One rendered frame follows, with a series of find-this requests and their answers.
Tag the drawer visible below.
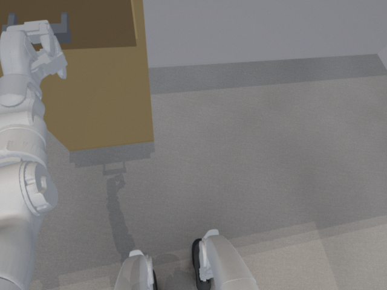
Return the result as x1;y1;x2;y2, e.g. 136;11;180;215
0;0;137;51

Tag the left robot thigh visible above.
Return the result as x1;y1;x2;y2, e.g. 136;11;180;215
114;254;154;290

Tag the robot left hand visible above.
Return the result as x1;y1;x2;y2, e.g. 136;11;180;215
0;20;68;86

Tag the robot left forearm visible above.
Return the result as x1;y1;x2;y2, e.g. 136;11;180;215
0;74;48;169

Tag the left robot upper arm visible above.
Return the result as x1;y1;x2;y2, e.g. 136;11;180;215
0;161;58;290

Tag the handle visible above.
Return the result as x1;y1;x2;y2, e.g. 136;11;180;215
1;12;71;45

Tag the cabinet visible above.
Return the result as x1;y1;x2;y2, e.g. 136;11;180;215
0;0;154;152

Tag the right robot foot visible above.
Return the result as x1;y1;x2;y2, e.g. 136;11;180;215
192;239;211;290

